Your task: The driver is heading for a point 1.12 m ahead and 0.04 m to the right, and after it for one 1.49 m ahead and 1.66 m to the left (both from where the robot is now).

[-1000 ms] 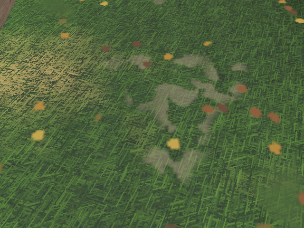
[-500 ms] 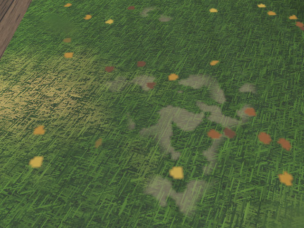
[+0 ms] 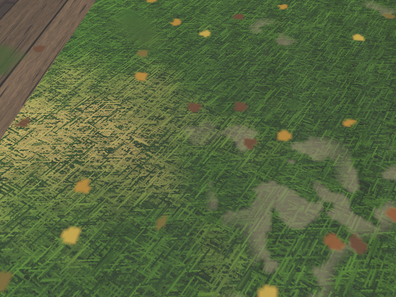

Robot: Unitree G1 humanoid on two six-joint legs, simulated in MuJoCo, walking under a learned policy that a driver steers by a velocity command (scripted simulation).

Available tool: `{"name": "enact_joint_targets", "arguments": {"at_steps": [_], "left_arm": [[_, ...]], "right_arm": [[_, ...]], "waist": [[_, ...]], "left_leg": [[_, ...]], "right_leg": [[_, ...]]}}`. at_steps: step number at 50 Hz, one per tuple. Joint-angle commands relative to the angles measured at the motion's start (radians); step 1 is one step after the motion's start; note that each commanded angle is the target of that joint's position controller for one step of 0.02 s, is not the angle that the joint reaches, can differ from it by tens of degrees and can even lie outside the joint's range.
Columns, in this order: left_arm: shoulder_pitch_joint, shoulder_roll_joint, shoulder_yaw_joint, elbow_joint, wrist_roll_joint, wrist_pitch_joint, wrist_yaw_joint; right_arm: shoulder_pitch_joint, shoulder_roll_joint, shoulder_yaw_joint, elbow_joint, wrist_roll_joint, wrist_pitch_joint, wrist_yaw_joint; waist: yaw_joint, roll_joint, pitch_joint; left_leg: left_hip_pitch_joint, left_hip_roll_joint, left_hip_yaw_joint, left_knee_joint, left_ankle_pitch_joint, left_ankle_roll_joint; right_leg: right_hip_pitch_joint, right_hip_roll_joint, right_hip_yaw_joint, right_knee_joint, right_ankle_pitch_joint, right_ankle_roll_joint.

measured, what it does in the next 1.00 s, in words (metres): walks ahead: right foot, then left foot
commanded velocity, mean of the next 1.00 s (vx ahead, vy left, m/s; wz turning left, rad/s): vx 0.50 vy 0.00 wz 0.08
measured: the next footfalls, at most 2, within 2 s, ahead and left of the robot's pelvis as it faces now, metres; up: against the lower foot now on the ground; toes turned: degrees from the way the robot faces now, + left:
right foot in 0.24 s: +0.31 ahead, -0.14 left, +0.00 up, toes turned +12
left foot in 0.74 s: +0.51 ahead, +0.16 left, +0.00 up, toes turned +9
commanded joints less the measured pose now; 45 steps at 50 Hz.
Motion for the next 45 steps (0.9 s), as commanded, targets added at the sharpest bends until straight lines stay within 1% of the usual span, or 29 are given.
{"name": "enact_joint_targets", "arguments": {"at_steps": [1,4,7,10,11,12,13,14,15,16,17,18,19,21,24,26,29,32,34,35,36,37,38,39,40,41,42,43,45], "left_arm": [[0.022,0.058,0.017,-0.060,0.014,0.014,0.017],[-0.101,0.040,0.009,-0.100,-0.005,0.011,0.014],[-0.167,0.074,0.018,-0.135,-0.022,-0.001,-0.001],[-0.140,0.114,0.035,-0.142,-0.026,-0.022,-0.019],[-0.073,0.120,0.042,-0.123,-0.022,-0.028,-0.020],[0.032,0.148,0.054,-0.102,-0.009,-0.034,-0.016],[0.204,0.205,0.068,-0.083,0.002,-0.033,-0.009],[0.304,0.276,0.095,-0.021,0.002,-0.016,-0.019],[0.277,0.166,0.074,-0.044,-0.016,-0.014,-0.025],[0.236,0.111,0.060,-0.051,-0.022,-0.009,-0.024],[0.184,0.105,0.052,-0.062,-0.017,-0.003,-0.026],[0.155,0.096,0.048,-0.057,-0.016,0.002,-0.029],[0.139,0.086,0.041,-0.055,-0.009,0.002,-0.032],[0.148,0.084,0.041,-0.039,-0.016,0.000,-0.039],[0.186,0.128,0.053,-0.014,-0.023,0.003,-0.035],[0.206,0.140,0.055,-0.001,-0.027,0.013,-0.029],[0.256,0.149,0.053,0.024,-0.039,0.024,-0.028],[0.288,0.163,0.055,0.041,-0.046,0.037,-0.023],[0.275,0.183,0.061,0.041,-0.047,0.048,-0.017],[0.260,0.189,0.062,0.039,-0.047,0.053,-0.014],[0.258,0.172,0.055,0.037,-0.041,0.054,-0.013],[0.237,0.118,0.034,0.010,-0.025,0.051,-0.014],[0.352,0.002,0.001,-0.013,-0.031,0.036,-0.011],[0.363,0.069,0.017,0.003,-0.055,0.027,-0.011],[0.286,0.135,0.038,-0.010,-0.070,0.030,-0.010],[0.232,0.133,0.041,-0.020,-0.061,0.038,-0.007],[0.205,0.122,0.044,-0.024,-0.048,0.047,-0.006],[0.211,0.107,0.049,-0.023,-0.044,0.062,-0.008],[0.221,0.070,0.046,-0.024,-0.046,0.084,-0.014]], "right_arm": [[-0.048,-0.155,-0.036,-0.095,0.006,-0.019,-0.023],[0.026,-0.167,-0.041,-0.090,0.021,-0.007,-0.031],[0.066,-0.162,-0.041,-0.089,0.027,0.004,-0.034],[0.060,-0.161,-0.039,-0.100,0.018,0.016,-0.041],[0.052,-0.143,-0.033,-0.103,0.014,0.019,-0.043],[0.048,-0.102,-0.018,-0.109,0.008,0.016,-0.041],[0.052,-0.042,0.004,-0.125,-0.008,0.009,-0.036],[0.197,-0.023,0.012,-0.134,0.029,-0.005,-0.030],[0.174,-0.131,-0.006,-0.110,0.043,-0.008,-0.033],[0.058,-0.171,-0.016,-0.125,0.037,-0.006,-0.033],[0.004,-0.150,-0.013,-0.136,0.020,-0.005,-0.034],[-0.029,-0.134,-0.014,-0.149,0.005,-0.008,-0.031],[-0.027,-0.118,-0.014,-0.154,0.003,-0.006,-0.027],[-0.012,-0.083,-0.007,-0.151,0.004,0.000,-0.022],[-0.094,-0.057,0.005,-0.185,-0.003,-0.003,-0.022],[-0.157,-0.043,0.012,-0.201,-0.002,-0.008,-0.018],[-0.254,-0.046,0.012,-0.226,0.006,-0.017,-0.010],[-0.315,-0.072,0.004,-0.255,0.015,-0.029,0.003],[-0.294,-0.103,-0.009,-0.255,0.014,-0.039,0.007],[-0.240,-0.121,-0.020,-0.241,0.012,-0.043,0.005],[-0.129,-0.158,-0.040,-0.208,0.007,-0.043,-0.005],[0.044,-0.222,-0.061,-0.183,-0.011,-0.043,-0.018],[0.140,-0.311,-0.083,-0.167,-0.029,-0.029,-0.020],[0.168,-0.237,-0.066,-0.154,-0.020,-0.025,-0.016],[0.107,-0.181,-0.049,-0.156,-0.007,-0.026,-0.016],[0.035,-0.144,-0.036,-0.162,-0.005,-0.027,-0.013],[-0.028,-0.111,-0.027,-0.160,-0.007,-0.028,-0.008],[-0.065,-0.091,-0.022,-0.155,-0.014,-0.033,-0.006],[-0.089,-0.096,-0.030,-0.139,-0.017,-0.045,-0.006]], "waist": [[0.034,0.059,0.015],[-0.029,0.096,-0.009],[-0.056,0.111,-0.029],[-0.022,0.146,-0.045],[0.013,0.159,-0.064],[0.060,0.151,-0.134],[0.122,0.032,-0.262],[0.062,-0.346,-0.330],[0.088,-0.205,-0.236],[0.106,-0.092,-0.113],[0.087,-0.009,-0.062],[0.066,0.005,-0.019],[0.040,-0.017,-0.011],[0.027,-0.057,-0.020],[0.044,-0.050,-0.009],[0.063,-0.051,-0.005],[0.095,-0.063,0.015],[0.095,-0.076,0.035],[0.060,-0.082,0.024],[0.021,-0.078,0.000],[-0.031,-0.062,-0.069],[-0.110,0.009,-0.204],[-0.084,0.277,-0.348],[-0.096,0.289,-0.366],[-0.084,0.211,-0.219],[-0.056,0.154,-0.142],[-0.025,0.133,-0.082],[0.007,0.153,-0.050],[0.034,0.145,-0.024]], "left_leg": [[-0.194,0.217,-0.200,-0.164,0.108,0.158],[-0.118,0.207,-0.223,-0.113,0.036,0.115],[-0.003,0.248,-0.318,-0.044,-0.035,0.106],[0.086,0.281,-0.404,0.050,-0.025,0.088],[0.089,0.264,-0.398,0.099,0.009,0.070],[0.051,0.223,-0.353,0.222,0.062,0.038],[-0.082,0.153,-0.244,0.518,-0.074,-0.005],[-0.434,0.040,-0.126,0.780,-0.436,-0.059],[-0.569,0.114,-0.169,0.912,-0.422,-0.065],[-0.600,0.140,-0.162,0.942,-0.322,-0.068],[-0.569,0.169,-0.130,0.921,-0.251,-0.075],[-0.557,0.198,-0.112,0.866,-0.205,-0.080],[-0.509,0.229,-0.088,0.823,-0.181,-0.083],[-0.459,0.241,-0.036,0.757,-0.160,-0.097],[-0.474,0.259,-0.006,0.595,-0.072,-0.117],[-0.445,0.255,0.010,0.459,0.030,-0.116],[-0.356,0.220,0.034,0.301,0.129,-0.121],[-0.307,0.198,0.022,0.215,0.113,-0.110],[-0.232,0.186,0.017,0.158,0.067,-0.094],[-0.138,0.173,0.030,0.123,0.057,-0.081],[0.036,0.169,0.037,0.104,0.047,-0.059],[0.302,0.318,-0.097,0.127,0.050,-0.001],[0.641,0.574,-0.479,0.079,-0.058,0.131],[0.603,0.593,-0.654,-0.015,-0.204,0.158],[0.480,0.564,-0.515,-0.035,-0.218,0.118],[0.352,0.519,-0.389,-0.060,-0.163,0.089],[0.242,0.476,-0.296,-0.097,-0.098,0.075],[0.163,0.445,-0.218,-0.135,-0.052,0.061],[0.084,0.428,-0.119,-0.186,0.044,0.065]], "right_leg": [[0.113,0.027,-0.062,-0.220,0.182,0.038],[0.148,0.082,-0.060,-0.462,0.297,0.044],[0.152,0.104,-0.032,-0.567,0.266,0.041],[0.223,0.120,-0.029,-0.645,0.158,0.003],[0.312,0.119,-0.048,-0.686,0.159,-0.024],[0.483,0.066,-0.017,-0.687,0.158,-0.070],[0.736,-0.113,0.162,-0.685,0.147,-0.148],[0.998,-0.294,0.618,-0.772,-0.073,-0.315],[0.960,-0.293,0.667,-0.810,-0.270,-0.292],[0.852,-0.248,0.515,-0.815,-0.222,-0.247],[0.746,-0.201,0.401,-0.835,-0.091,-0.229],[0.671,-0.165,0.332,-0.858,0.013,-0.228],[0.613,-0.132,0.265,-0.882,0.081,-0.217],[0.562,-0.094,0.177,-0.914,0.197,-0.225],[0.554,-0.095,0.103,-0.946,0.314,-0.240],[0.552,-0.080,0.051,-0.951,0.324,-0.223],[0.524,-0.062,0.022,-0.939,0.283,-0.206],[0.552,-0.100,0.073,-0.907,0.239,-0.197],[0.577,-0.121,0.109,-0.863,0.232,-0.176],[0.570,-0.107,0.102,-0.806,0.286,-0.160],[0.533,-0.058,0.068,-0.679,0.375,-0.135],[0.380,0.006,0.016,-0.409,0.253,-0.094],[0.009,0.139,-0.081,-0.044,-0.199,-0.031],[-0.103,0.122,0.028,0.133,-0.345,-0.029],[-0.158,0.079,0.035,0.185,-0.268,-0.034],[-0.135,0.041,0.012,0.165,-0.187,-0.033],[-0.100,0.017,0.005,0.123,-0.127,-0.029],[-0.052,-0.007,0.008,0.091,-0.085,-0.028],[-0.003,-0.016,0.000,0.076,-0.032,-0.023]]}}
